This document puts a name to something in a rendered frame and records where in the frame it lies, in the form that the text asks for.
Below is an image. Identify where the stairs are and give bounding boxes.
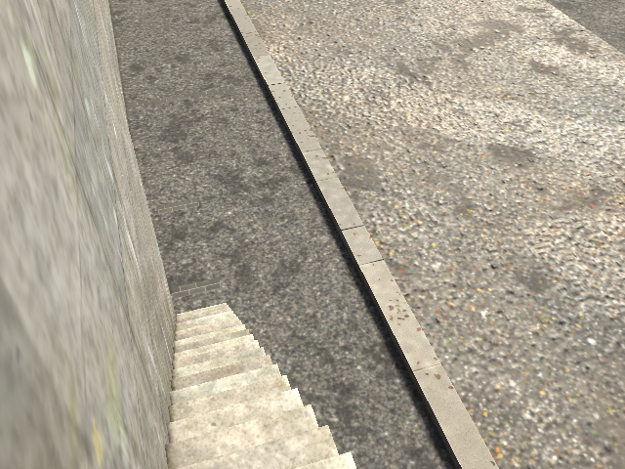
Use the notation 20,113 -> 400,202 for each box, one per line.
165,303 -> 356,469

